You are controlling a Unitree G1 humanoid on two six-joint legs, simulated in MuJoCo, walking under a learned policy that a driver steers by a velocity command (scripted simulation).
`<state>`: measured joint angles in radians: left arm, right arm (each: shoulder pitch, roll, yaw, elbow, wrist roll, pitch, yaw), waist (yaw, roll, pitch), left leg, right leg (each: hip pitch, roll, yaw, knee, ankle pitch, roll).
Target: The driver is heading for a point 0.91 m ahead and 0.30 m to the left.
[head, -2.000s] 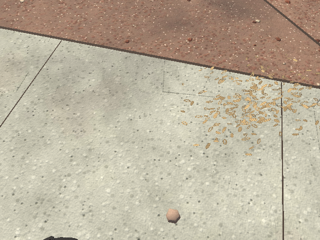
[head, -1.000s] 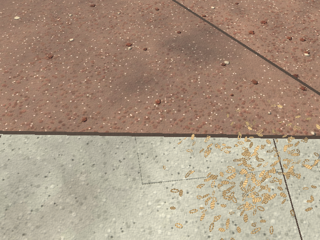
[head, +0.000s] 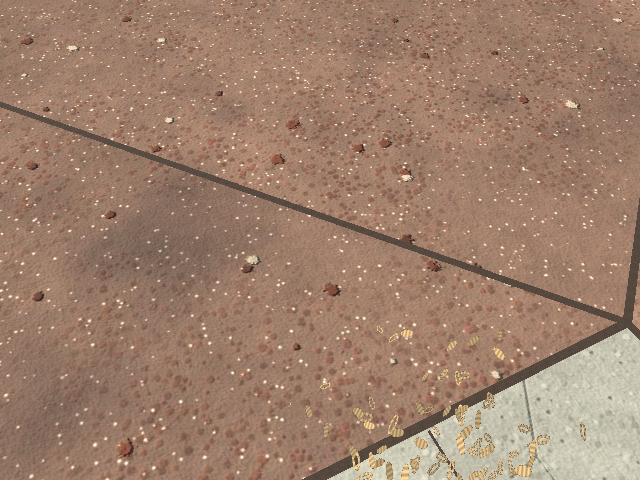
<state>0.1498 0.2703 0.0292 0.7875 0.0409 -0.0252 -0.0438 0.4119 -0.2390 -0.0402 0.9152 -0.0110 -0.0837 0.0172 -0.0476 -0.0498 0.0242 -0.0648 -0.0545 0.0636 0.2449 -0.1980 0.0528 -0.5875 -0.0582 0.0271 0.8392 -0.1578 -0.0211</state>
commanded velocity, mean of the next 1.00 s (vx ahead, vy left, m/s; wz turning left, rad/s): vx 0.50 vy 0.00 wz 0.26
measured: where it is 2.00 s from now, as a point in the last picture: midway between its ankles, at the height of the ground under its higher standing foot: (225, 298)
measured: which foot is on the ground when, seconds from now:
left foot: down 0.00-0.20, up 0.22-0.70, down 0.72-1.00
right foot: up 0.00-0.16, down 0.18-0.74, up 0.76-1.00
